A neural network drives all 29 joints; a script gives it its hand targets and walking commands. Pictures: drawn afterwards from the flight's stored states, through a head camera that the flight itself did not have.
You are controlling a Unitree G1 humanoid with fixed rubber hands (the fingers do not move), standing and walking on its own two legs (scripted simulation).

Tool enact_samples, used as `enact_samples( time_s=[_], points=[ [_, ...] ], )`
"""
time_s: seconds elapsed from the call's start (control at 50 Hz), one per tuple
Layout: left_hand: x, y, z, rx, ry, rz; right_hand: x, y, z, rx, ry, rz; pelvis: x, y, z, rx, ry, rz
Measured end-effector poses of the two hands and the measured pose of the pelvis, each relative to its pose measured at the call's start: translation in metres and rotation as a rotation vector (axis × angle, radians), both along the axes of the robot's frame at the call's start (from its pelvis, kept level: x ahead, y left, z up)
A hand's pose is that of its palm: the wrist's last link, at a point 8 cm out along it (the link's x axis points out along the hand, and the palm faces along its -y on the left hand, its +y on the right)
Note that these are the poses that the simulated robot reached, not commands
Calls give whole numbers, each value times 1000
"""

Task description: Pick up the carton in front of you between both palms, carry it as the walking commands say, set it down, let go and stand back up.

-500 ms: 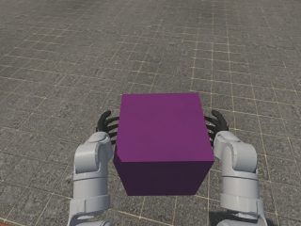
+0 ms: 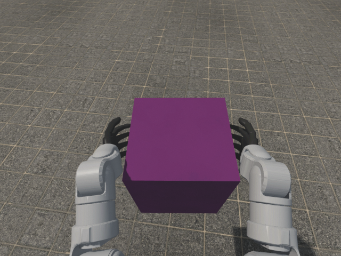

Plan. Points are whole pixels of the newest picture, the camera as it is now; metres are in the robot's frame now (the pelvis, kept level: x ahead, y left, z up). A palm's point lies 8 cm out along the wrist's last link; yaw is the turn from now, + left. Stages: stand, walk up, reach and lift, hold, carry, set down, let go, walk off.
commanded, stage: carry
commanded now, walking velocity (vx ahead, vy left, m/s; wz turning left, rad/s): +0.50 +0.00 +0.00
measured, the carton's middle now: (179, 160) +0.34 +0.00 +0.02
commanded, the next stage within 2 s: none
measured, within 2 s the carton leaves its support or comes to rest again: neither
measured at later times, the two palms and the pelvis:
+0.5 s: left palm (137, 88) +0.54 +0.11 +0.09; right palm (238, 85) +0.55 -0.19 +0.09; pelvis +0.31 -0.05 +0.01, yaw +3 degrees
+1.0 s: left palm (133, 38) +0.85 +0.16 +0.09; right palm (210, 37) +0.84 -0.14 +0.09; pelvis +0.61 +0.01 +0.01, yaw -1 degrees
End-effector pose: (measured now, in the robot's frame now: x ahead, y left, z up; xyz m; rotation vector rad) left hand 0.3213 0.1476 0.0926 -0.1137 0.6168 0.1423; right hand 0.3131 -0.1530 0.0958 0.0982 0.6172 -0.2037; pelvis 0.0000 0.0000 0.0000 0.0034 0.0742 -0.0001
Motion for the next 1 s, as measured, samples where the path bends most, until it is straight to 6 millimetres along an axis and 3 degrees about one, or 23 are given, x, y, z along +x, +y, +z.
enact_samples(
  time_s=[0.14, 0.28, 0.42, 0.5, 0.6, 0.78, 0.9, 1.0],
  points=[
    [56, -2, 7, -32, 31, 8, 53, -1, 9, 24, 27, -29, 76, 5, 22, -31, 8, -5],
    [116, -6, 21, 10, -19, 21, 126, -5, 24, -14, -19, 39, 169, -12, 21, -28, 7, 0],
    [189, -32, 6, 60, 3, 32, 205, -31, -3, 12, 1, 67, 273, -40, -3, -30, -15, 33],
    [217, -37, -1, 56, 93, 55, 240, -36, -9, 7, 90, 93, 313, -50, 8, -13, -12, 52],
    [259, -36, 9, 55, 93, 80, 289, -35, 2, 3, 90, 118, 364, -54, 20, 3, -8, 48],
    [373, -23, 27, 51, -1, 52, 394, -22, 21, -4, -4, 88, 476, -34, 18, 2, -14, 35],
    [468, 4, 4, 20, -10, 30, 482, 4, 6, -41, -11, 70, 563, -5, -6, 13, -27, 2],
    [528, 8, -5, 18, 95, -18, 527, 9, -3, -38, 96, 23, 611, 9, 8, -8, -10, -19]
  ],
)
